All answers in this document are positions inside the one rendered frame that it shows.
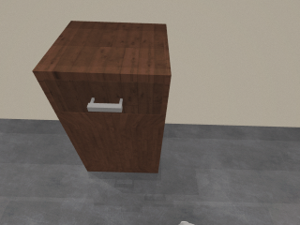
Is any drawer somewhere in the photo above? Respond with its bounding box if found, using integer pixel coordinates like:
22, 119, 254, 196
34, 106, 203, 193
44, 79, 164, 115

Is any handle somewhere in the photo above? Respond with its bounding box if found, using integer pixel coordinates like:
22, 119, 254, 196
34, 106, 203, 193
87, 97, 123, 113

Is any cabinet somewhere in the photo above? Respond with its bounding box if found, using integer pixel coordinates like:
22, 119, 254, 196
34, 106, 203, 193
32, 21, 172, 173

